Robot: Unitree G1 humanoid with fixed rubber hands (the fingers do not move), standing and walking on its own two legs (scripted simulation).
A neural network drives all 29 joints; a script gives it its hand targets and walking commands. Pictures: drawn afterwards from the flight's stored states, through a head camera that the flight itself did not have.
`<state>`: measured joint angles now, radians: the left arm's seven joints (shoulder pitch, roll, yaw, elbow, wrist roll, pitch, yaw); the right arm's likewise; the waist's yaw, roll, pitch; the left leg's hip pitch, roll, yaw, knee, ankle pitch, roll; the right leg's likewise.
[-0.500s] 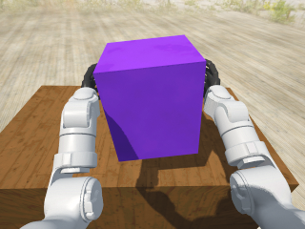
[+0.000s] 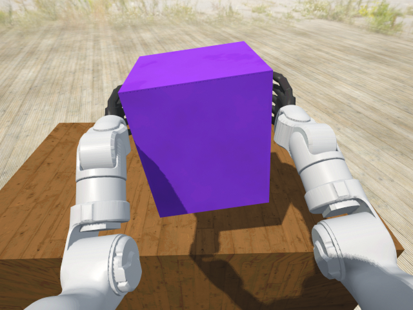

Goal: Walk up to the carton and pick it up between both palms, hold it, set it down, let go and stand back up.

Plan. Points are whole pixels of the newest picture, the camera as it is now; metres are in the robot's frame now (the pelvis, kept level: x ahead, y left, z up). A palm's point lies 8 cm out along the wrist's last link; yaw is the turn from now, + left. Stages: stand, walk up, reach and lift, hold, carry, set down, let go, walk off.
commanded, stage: hold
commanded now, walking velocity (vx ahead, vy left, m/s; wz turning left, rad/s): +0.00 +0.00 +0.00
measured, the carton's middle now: (202, 127) +0.40 -0.02 +0.23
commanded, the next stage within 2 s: none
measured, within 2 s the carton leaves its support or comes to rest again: neither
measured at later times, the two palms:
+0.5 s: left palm (110, 118) +0.37 +0.14 +0.27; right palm (285, 100) +0.37 -0.16 +0.29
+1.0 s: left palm (109, 118) +0.38 +0.15 +0.27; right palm (280, 98) +0.38 -0.15 +0.29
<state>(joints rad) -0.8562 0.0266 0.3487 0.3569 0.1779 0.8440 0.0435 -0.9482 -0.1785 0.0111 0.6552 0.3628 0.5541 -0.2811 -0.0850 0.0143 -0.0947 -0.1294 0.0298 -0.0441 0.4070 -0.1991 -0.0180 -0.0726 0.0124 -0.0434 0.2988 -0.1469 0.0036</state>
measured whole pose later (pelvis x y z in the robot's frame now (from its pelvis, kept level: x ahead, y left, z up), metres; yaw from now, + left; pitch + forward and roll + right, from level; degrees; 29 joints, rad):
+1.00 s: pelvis +0.00 +0.00 +0.00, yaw +1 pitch -3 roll -2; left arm -0.90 0.05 0.35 0.40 0.16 0.91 0.05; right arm -1.05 -0.21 0.05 0.74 0.42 0.64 -0.30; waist -0.08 0.02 -0.16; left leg -0.16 0.03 -0.08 0.44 -0.22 -0.02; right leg -0.09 0.03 -0.03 0.29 -0.15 0.00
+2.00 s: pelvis +0.01 +0.00 +0.00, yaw +1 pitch -3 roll -2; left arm -0.92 0.05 0.35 0.43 0.17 0.90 0.05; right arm -1.06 -0.22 0.05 0.75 0.44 0.66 -0.31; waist -0.08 0.03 -0.18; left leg -0.17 0.02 -0.09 0.44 -0.22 -0.02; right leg -0.08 0.04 -0.01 0.28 -0.15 0.00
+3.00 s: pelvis +0.00 +0.00 +0.00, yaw +1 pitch -3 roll -2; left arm -0.94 0.05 0.36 0.44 0.16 0.90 0.06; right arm -1.08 -0.23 0.04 0.76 0.44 0.67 -0.31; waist -0.07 0.03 -0.19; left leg -0.19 0.02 -0.10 0.44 -0.21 -0.02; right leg -0.10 0.04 0.01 0.29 -0.14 0.01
